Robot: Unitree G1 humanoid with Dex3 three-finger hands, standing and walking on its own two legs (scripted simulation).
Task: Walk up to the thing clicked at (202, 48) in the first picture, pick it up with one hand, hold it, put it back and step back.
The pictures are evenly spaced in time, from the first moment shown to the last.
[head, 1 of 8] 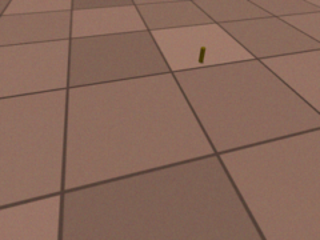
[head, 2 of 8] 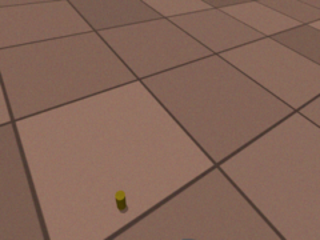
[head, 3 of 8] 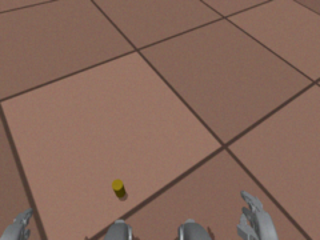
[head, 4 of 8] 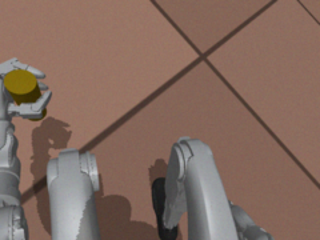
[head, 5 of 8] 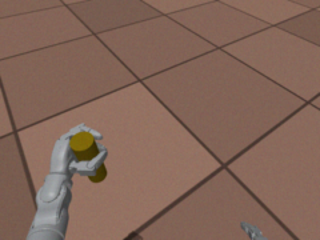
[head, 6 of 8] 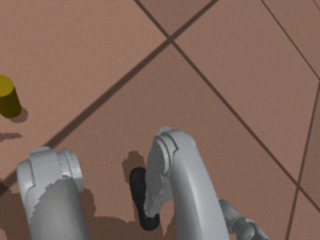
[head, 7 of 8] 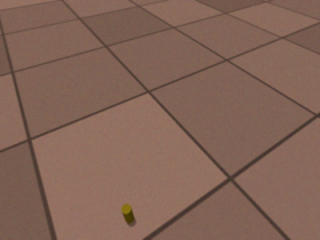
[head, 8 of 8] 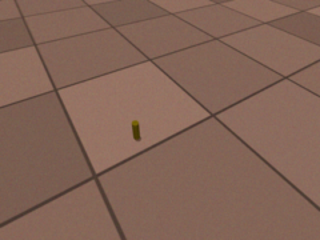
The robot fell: no
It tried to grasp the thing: yes
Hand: left
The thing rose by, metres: 0.68
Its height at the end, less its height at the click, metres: +0.00
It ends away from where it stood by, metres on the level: 0.03
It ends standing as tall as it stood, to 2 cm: yes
